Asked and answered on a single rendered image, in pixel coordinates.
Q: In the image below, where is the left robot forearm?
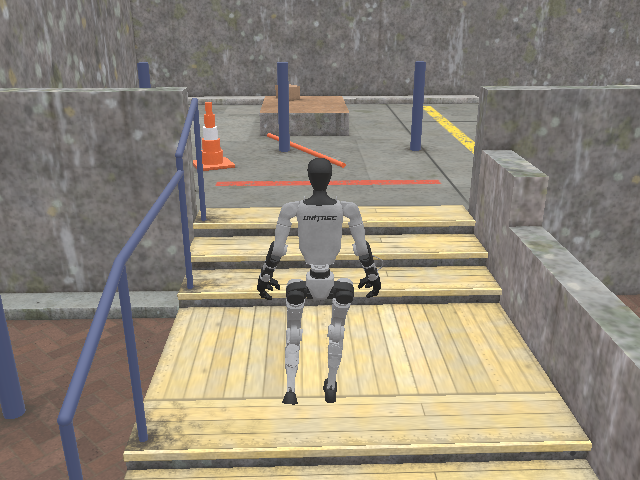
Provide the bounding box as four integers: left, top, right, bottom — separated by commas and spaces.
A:
259, 241, 281, 282

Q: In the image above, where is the left robot hand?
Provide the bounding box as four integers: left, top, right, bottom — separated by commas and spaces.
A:
257, 276, 280, 300

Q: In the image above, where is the left robot upper arm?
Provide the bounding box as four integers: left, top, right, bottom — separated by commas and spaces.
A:
271, 201, 299, 257

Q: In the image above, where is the humanoid robot head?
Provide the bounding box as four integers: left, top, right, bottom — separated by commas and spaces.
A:
303, 158, 337, 206

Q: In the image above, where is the right robot forearm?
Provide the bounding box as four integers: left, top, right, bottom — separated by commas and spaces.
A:
359, 241, 379, 281

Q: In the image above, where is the right robot hand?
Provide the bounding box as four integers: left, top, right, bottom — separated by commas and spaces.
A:
358, 276, 381, 298

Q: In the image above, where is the right robot upper arm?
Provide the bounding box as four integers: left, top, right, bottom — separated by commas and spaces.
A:
341, 201, 369, 256

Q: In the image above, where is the right robot foot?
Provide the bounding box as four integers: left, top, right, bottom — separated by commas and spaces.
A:
323, 378, 337, 403

